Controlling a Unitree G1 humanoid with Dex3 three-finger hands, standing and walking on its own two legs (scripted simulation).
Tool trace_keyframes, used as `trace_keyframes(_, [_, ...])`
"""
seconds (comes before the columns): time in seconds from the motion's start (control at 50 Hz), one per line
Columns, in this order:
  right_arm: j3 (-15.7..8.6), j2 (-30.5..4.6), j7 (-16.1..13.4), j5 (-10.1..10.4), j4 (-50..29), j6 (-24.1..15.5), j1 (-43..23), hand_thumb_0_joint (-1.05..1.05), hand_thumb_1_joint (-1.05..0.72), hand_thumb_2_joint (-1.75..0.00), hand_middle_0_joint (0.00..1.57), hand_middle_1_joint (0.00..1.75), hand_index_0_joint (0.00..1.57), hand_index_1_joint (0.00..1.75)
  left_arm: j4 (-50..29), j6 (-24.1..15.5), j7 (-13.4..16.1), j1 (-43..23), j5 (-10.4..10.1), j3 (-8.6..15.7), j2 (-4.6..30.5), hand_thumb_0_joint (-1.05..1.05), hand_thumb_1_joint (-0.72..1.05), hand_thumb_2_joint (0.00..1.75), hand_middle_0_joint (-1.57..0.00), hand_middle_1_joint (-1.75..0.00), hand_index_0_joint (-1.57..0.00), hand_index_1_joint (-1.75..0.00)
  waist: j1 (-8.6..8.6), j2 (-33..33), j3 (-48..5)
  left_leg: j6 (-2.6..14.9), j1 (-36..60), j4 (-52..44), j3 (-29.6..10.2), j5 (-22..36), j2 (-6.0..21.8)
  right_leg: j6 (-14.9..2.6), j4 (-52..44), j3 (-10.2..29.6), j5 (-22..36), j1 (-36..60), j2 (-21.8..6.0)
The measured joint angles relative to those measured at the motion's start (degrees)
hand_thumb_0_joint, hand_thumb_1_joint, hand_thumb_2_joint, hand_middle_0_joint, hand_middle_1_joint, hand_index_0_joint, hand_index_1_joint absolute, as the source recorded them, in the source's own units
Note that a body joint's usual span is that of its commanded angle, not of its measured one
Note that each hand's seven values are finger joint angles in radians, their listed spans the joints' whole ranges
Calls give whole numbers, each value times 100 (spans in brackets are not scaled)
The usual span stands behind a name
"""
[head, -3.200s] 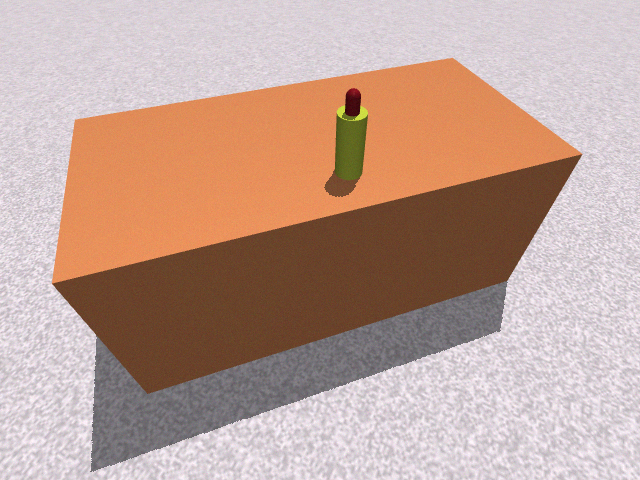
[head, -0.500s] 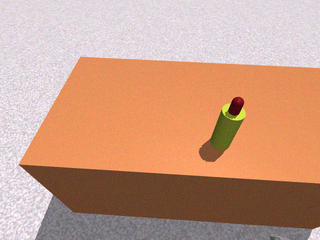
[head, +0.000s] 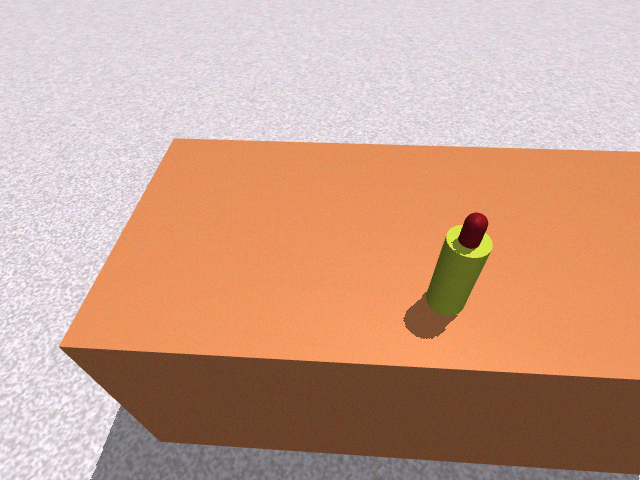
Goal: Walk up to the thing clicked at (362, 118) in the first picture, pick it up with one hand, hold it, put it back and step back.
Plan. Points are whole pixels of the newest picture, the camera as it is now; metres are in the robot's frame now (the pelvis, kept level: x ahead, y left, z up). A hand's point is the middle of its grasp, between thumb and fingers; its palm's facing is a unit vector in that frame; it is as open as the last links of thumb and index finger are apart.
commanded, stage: walk up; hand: right
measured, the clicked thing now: (460, 262) +0.49 -0.22 -0.06
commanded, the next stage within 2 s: stand in 0.46 s
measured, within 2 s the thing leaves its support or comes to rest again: neither
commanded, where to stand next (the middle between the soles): +0.05 +0.01 m, yaw -3 degrees
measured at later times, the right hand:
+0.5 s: hand out of the picture +0.08 -0.25 -0.16, palm faces -0.02 +0.94 -0.33, open 7.4 cm
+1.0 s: hand out of the picture +0.10 -0.27 -0.15, palm faces -0.01 +0.94 -0.34, open 7.4 cm
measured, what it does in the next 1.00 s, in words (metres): stands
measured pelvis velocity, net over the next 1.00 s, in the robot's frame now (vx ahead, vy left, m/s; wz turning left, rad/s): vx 0.02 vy -0.01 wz -0.01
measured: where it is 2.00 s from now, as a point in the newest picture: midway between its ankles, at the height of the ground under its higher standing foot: outside the picture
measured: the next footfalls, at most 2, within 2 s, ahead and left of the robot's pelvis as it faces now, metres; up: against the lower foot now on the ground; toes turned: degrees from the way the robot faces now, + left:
none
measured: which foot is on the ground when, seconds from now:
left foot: down 0.00-1.00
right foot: down 0.00-1.00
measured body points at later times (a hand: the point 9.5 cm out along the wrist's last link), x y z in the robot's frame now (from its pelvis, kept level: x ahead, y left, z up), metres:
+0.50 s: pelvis +0.01 +0.00 +0.00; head +0.02 +0.00 +0.45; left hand +0.08 +0.30 -0.13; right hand +0.08 -0.30 -0.13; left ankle +0.02 +0.11 -0.75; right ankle +0.00 -0.14 -0.75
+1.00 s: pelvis +0.02 -0.01 +0.00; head +0.03 -0.02 +0.45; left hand +0.10 +0.28 -0.13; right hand +0.10 -0.32 -0.13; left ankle +0.02 +0.11 -0.75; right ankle +0.00 -0.14 -0.75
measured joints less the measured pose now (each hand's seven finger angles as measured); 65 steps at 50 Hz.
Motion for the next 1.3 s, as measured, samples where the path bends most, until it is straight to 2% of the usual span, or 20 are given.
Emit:
trace_keyframes(0.32, [-47,7,-16,-52,201,0,160,0,-91,-89,20,30,20,30,166,24,-15,-25,46,61,-93,1,91,89,-20,-30,-21,-30,-90,-51,-72,-15,64,-258,5,125,12,-10,-264,-1,133,62,24])
trace_keyframes(1.3, [21,22,-65,-58,118,-60,165,0,-91,-89,20,30,20,30,2,59,3,70,10,11,-123,1,91,89,-20,-30,-21,-30,-118,-16,-34,-187,288,-474,43,104,182,-155,-317,38,38,174,192])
